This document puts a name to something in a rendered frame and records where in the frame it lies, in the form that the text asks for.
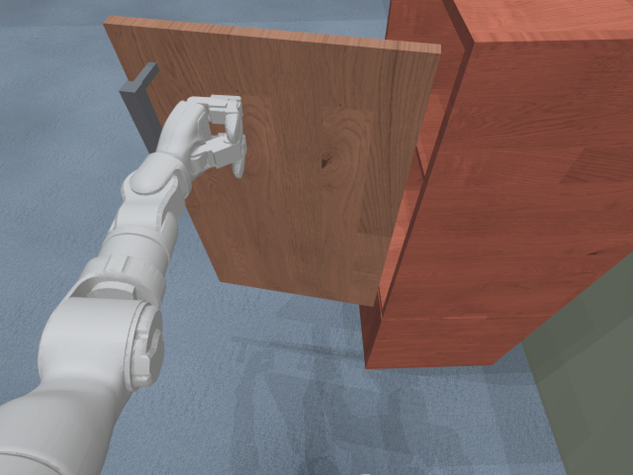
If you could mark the left robot upper arm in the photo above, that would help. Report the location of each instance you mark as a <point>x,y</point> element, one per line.
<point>96,353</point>

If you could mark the robot left forearm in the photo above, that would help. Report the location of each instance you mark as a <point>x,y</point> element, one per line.
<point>137,249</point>

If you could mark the left robot hand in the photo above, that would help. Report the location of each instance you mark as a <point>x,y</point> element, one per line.
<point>186,134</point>

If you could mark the handle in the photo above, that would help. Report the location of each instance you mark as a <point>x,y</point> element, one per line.
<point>140,107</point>

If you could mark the cupboard door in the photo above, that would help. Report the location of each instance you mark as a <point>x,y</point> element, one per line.
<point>331,126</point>

